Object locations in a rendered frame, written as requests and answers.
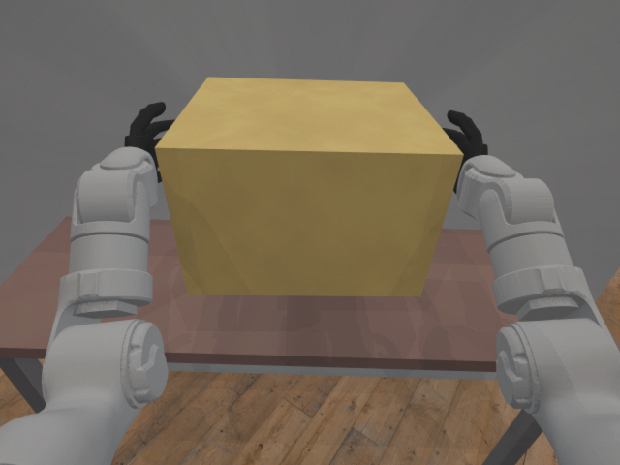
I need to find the left robot upper arm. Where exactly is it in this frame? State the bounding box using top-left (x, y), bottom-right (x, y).
top-left (0, 319), bottom-right (169, 465)

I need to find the right robot forearm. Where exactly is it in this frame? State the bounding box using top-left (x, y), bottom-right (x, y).
top-left (456, 155), bottom-right (620, 363)

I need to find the right robot hand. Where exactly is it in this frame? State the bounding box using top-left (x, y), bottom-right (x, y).
top-left (442, 110), bottom-right (488, 194)

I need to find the left robot hand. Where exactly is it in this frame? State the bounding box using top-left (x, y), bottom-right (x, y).
top-left (124, 102), bottom-right (175, 183)

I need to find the carton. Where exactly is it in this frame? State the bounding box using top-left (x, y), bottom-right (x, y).
top-left (155, 77), bottom-right (464, 296)

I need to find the table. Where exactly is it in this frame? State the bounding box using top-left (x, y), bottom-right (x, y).
top-left (0, 217), bottom-right (620, 465)

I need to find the left robot forearm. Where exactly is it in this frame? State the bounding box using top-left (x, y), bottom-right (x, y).
top-left (42, 147), bottom-right (158, 402)

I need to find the right robot upper arm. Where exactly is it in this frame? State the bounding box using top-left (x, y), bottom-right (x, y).
top-left (496, 318), bottom-right (620, 465)

